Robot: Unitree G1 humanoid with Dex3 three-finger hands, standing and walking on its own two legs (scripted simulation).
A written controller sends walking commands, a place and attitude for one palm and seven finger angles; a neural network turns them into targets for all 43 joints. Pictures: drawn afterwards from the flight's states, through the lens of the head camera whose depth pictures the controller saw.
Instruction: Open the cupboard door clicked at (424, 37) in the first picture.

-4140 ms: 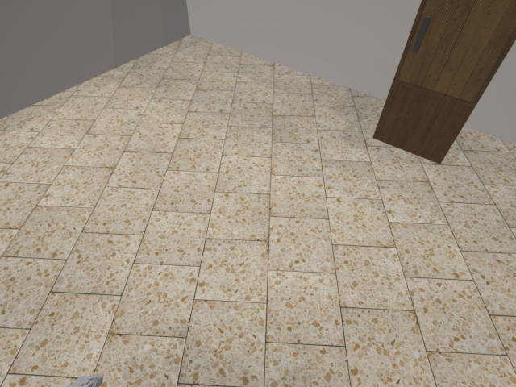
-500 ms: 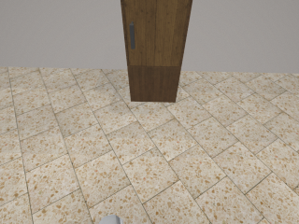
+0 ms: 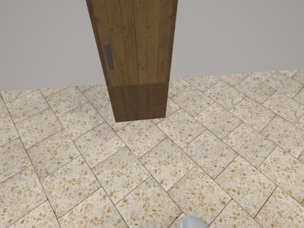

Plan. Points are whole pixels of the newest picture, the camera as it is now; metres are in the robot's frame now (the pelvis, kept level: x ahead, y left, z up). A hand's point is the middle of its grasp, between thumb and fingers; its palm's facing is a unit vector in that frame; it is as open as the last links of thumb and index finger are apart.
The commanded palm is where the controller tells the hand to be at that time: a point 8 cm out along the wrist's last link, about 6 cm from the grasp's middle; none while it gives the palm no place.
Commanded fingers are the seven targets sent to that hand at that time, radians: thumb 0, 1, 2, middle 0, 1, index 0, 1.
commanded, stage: turn to face it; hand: left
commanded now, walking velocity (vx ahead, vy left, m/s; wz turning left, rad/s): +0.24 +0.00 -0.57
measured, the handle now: (109, 54) +0.94 +0.28 -0.10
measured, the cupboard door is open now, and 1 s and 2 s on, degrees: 0 0 0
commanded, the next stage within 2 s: take the last steps up to it in 0.66 s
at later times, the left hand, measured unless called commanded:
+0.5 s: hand (114, 191) +0.26 +0.15 -0.18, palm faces +0.05 -0.99 -0.15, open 7.2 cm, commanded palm none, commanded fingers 0.00 0.90 0.90 -0.20 -0.30 -0.20 -0.30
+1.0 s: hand (110, 223) +0.16 +0.14 -0.17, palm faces +0.19 -0.96 -0.21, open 7.4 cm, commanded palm none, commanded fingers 0.00 0.90 0.90 -0.20 -0.30 -0.20 -0.30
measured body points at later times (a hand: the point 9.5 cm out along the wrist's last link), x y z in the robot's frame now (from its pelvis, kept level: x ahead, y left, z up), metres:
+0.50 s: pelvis +0.17 -0.02 -0.01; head +0.16 -0.01 +0.44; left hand +0.25 +0.20 -0.17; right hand +0.22 -0.26 -0.16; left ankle +0.22 +0.08 -0.74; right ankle +0.17 -0.12 -0.74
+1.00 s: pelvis +0.21 -0.03 +0.00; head +0.21 -0.04 +0.45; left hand +0.15 +0.19 -0.15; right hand +0.29 -0.27 -0.16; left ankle +0.19 +0.09 -0.70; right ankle +0.18 -0.16 -0.74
